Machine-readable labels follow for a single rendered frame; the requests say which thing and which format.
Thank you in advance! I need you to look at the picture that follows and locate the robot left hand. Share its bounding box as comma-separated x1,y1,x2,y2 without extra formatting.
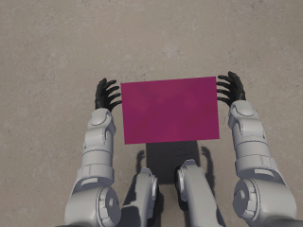
95,78,122,113

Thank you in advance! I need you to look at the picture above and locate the robot left upper arm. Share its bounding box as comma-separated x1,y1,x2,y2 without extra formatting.
55,185,121,227

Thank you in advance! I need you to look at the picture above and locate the robot left thigh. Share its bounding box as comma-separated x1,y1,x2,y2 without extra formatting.
116,172,158,227

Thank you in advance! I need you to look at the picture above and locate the left robot forearm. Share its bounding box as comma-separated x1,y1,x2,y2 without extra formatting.
64,108,116,224

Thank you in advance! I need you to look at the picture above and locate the robot right hand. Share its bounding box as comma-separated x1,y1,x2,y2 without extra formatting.
216,71,246,108

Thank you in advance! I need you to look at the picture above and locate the robot thigh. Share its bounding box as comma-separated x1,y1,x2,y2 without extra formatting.
177,165,226,227
116,172,158,227

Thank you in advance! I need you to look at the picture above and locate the right robot forearm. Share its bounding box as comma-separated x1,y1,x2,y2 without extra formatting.
227,100,297,216

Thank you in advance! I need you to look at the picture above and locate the carton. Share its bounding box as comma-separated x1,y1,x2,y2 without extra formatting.
120,77,220,145

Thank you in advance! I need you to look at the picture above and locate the robot right upper arm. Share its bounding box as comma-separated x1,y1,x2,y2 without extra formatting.
232,177,303,227

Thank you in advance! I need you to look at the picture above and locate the robot right thigh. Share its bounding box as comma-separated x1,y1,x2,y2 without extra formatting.
177,165,226,227

